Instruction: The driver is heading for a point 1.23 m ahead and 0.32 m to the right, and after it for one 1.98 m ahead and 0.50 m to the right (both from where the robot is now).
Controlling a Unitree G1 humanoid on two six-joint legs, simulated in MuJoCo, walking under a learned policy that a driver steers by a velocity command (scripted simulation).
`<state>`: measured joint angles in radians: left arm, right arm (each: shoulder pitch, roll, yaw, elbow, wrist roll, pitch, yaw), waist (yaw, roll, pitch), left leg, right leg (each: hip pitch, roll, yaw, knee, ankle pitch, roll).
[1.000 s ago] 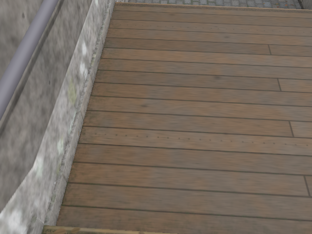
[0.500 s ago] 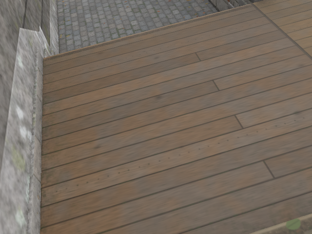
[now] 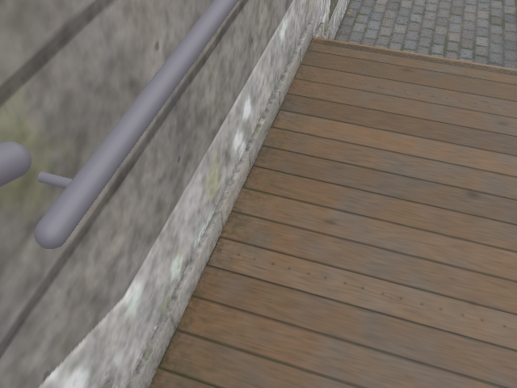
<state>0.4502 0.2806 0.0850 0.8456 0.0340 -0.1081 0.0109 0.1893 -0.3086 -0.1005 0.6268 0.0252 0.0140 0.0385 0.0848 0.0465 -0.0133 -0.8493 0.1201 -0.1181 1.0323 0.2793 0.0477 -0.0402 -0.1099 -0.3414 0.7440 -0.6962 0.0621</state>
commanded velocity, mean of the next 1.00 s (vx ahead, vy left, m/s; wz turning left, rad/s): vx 0.89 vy -0.05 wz -0.61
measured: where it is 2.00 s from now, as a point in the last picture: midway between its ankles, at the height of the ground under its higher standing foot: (422, 205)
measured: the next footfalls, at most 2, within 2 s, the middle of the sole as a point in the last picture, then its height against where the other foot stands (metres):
left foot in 0.16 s outside the picture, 0.15 m lower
right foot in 0.68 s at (334, 372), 0.15 m lower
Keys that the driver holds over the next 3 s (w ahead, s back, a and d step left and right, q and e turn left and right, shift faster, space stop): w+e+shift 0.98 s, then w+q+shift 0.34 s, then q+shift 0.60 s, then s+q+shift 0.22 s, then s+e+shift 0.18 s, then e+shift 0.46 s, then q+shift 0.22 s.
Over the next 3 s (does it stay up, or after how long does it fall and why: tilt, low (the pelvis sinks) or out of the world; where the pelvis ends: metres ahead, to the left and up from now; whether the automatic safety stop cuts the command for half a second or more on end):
stays up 1.15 -0.52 -0.24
